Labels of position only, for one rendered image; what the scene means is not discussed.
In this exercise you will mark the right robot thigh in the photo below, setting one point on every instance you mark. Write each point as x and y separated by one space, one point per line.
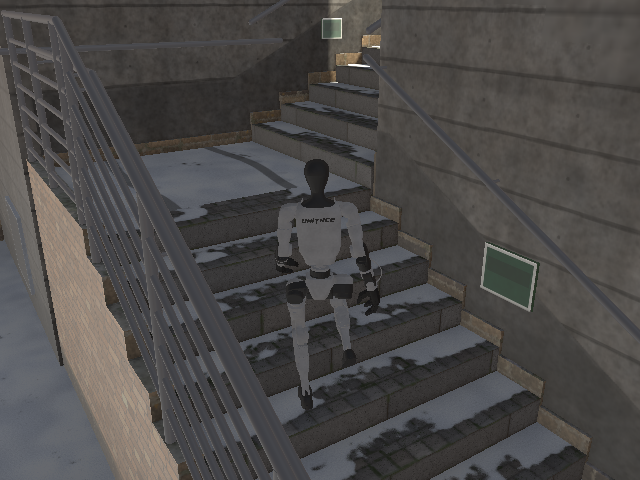
342 289

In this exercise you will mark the robot right forearm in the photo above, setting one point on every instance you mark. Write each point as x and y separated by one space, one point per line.
366 271

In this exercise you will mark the left robot upper arm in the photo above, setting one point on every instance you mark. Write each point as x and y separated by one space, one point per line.
286 214

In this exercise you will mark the left robot hand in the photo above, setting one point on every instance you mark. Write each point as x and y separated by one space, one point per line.
290 262

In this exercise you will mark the robot left forearm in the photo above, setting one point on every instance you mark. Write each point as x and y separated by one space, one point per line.
280 261

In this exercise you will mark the right robot hand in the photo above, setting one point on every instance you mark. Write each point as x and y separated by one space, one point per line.
374 300

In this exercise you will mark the robot left foot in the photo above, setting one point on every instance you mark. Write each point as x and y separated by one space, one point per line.
306 401

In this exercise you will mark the right robot upper arm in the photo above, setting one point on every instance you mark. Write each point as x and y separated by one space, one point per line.
350 211

